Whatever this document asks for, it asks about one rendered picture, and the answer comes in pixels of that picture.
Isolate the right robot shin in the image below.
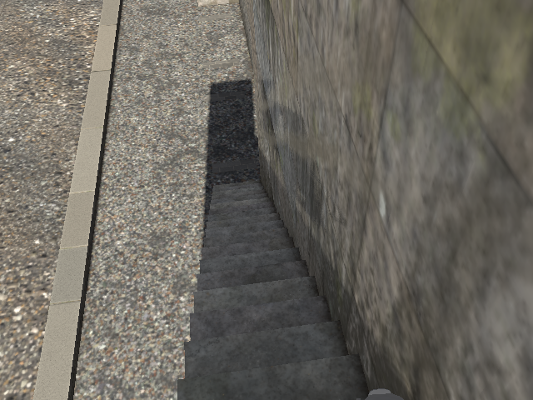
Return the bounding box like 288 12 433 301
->
368 388 391 396

